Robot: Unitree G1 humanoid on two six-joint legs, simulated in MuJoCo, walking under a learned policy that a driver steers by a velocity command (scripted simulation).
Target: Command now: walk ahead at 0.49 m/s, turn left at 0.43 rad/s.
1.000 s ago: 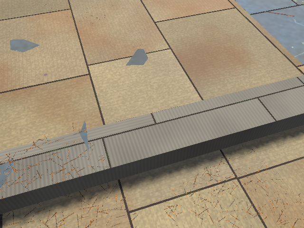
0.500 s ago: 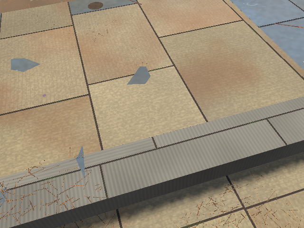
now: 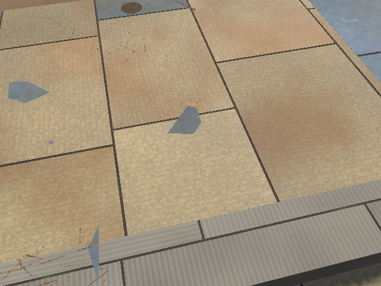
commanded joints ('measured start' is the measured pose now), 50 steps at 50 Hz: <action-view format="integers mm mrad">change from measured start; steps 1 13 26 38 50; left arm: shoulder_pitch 60 -173 226 261 22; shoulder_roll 111 107 46 208 30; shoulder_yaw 36 24 32 49 12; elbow -81 -211 -36 13 -258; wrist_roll -7 -40 34 1 -16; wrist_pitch -3 18 11 55 34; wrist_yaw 20 31 -10 42 11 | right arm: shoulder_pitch -76 72 -174 -205 -48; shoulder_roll -94 -119 88 78 40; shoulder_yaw -15 -25 30 54 31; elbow -102 -134 -387 -488 -199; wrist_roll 19 39 -32 -23 8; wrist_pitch -37 18 79 107 -5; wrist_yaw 2 -45 -40 5 26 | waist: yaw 61 12 17 -58 130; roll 13 120 -92 -110 35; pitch -54 -86 1 -196 -32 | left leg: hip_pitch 69 104 -949 -302 -215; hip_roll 293 268 124 59 152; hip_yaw -397 -496 -100 261 -161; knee -258 -35 1661 769 -52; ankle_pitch -4 -68 -378 -420 198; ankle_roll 194 94 -22 46 -1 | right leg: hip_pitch -144 83 360 487 -372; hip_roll -90 28 -304 -280 -96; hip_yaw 61 9 132 -274 -25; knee -69 -747 -1014 -912 307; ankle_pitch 37 169 88 1535 234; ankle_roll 27 72 -120 -98 -31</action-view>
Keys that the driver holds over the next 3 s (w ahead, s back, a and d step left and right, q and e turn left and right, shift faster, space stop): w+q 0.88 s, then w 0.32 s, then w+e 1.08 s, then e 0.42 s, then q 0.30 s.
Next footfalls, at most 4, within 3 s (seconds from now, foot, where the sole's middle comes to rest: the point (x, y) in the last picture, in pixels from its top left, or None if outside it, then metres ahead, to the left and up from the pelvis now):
0.30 right None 0.29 -0.13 -0.77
0.80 left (141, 270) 0.49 0.19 -0.65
1.38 right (114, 175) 0.85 0.33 -0.65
1.82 left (45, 148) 0.98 0.62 -0.65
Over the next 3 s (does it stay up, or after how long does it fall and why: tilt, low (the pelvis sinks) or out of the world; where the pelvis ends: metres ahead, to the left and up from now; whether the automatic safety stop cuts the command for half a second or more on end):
stays up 1.30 0.51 0.12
